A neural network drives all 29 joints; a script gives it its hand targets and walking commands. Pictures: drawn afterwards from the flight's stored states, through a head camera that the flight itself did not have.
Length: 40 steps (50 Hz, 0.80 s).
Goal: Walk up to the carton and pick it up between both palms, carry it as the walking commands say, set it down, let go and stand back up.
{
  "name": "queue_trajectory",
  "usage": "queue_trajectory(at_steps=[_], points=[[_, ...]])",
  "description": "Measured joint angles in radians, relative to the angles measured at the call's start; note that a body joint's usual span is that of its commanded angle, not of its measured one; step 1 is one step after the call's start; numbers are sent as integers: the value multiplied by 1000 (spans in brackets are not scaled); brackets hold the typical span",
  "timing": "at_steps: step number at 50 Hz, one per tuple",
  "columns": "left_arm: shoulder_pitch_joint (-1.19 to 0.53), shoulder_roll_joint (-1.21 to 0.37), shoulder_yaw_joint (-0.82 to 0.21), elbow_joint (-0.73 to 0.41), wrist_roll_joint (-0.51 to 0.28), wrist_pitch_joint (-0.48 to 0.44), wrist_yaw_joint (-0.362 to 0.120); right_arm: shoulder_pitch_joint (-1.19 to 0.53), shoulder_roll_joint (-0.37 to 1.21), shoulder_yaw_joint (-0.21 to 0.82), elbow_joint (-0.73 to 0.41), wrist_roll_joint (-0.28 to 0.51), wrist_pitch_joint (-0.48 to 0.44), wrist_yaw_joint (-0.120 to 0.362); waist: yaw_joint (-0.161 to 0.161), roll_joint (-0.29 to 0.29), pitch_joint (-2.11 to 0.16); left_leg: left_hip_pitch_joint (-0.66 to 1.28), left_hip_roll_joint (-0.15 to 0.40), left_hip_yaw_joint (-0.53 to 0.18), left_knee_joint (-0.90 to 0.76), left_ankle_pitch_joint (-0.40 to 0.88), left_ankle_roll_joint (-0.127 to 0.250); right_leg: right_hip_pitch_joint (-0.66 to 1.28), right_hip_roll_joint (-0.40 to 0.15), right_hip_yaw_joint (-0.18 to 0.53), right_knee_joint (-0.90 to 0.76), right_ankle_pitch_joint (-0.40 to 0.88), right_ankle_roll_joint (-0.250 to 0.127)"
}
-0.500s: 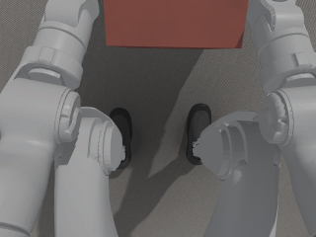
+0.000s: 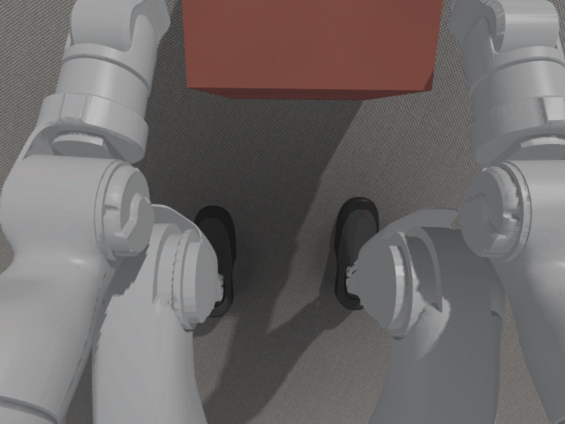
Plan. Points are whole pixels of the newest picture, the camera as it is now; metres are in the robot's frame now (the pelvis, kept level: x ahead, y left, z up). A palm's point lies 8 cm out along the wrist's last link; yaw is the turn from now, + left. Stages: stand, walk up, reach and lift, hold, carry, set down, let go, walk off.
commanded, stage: reach and lift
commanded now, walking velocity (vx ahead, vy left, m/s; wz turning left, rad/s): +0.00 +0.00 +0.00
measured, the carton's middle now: out of the picture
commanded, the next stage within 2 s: none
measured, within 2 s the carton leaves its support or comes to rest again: leaves its support in 0.14 s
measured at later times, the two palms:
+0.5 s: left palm out of the picture +0.56 +0.12 -0.08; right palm out of the picture +0.55 -0.18 -0.09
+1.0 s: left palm out of the picture +0.55 +0.12 -0.02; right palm out of the picture +0.54 -0.18 -0.03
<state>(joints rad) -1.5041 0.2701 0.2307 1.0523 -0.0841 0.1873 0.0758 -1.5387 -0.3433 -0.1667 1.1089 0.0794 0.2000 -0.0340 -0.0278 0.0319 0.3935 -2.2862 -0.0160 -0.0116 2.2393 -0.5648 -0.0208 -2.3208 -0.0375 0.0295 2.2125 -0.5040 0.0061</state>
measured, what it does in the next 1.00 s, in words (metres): rises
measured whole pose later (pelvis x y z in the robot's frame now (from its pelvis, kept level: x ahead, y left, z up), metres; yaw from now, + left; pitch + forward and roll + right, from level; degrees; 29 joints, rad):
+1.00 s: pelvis +0.02 +0.00 +0.08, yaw +0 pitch +46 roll +1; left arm -1.21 0.07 0.42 0.71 0.13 0.35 0.10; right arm -1.21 -0.12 -0.40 0.73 -0.15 0.37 -0.06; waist -0.02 0.02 -0.01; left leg -2.20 -0.04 -0.03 1.95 -0.56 -0.04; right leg -2.23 0.00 0.05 1.93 -0.51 0.03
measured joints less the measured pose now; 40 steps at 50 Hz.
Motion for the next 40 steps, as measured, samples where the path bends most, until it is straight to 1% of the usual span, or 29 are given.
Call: queue_trajectory(at_steps=[5,8,10,11,12,16,22,26,32,40], points=[[34,-9,-22,-32,-11,22,30,39,13,12,-42,4,27,-22,0,0,-45,-10,1,-3,-6,-13,-1,-11,4,-2,-8,-11,2],[62,-24,-36,-54,-19,32,70,77,28,13,-79,5,43,-42,-3,1,-80,-11,-1,-7,-12,-23,-2,-10,15,0,-15,-22,10],[85,-42,-34,-76,-17,38,100,106,43,7,-107,3,51,-70,-5,-1,-106,-8,-4,-11,-18,-29,-6,-6,24,4,-21,-29,19],[97,-52,-29,-87,-13,40,104,121,54,0,-122,1,55,-94,-5,-2,-119,-5,-7,-13,-23,-33,-8,-4,29,6,-25,-32,20],[109,-60,-19,-96,-4,41,103,136,62,-13,-134,-3,57,-100,-6,-4,-134,-2,-9,-14,-28,-36,-12,-2,33,8,-30,-34,22],[141,-84,37,-117,47,47,82,172,92,-63,-160,-38,63,-88,-4,-10,-189,9,-10,-16,-54,-39,-17,4,41,11,-55,-31,22],[151,-111,111,-149,123,69,58,183,124,-131,-188,-113,83,-69,-1,-7,-239,19,-15,-14,-106,-22,-18,14,36,12,-101,-22,18],[158,-123,139,-183,154,88,46,189,141,-161,-222,-153,103,-58,0,-5,-258,20,-19,-15,-136,-11,-20,18,31,10,-128,-16,15],[183,-140,152,-240,176,112,38,211,160,-184,-277,-182,129,-46,-1,-4,-280,21,-21,-17,-166,-7,-20,21,29,8,-159,-15,15],[243,-164,139,-318,165,138,43,274,179,-181,-360,-174,157,-43,1,-9,-321,39,-19,-17,-198,-15,-18,39,37,12,-194,-18,22]])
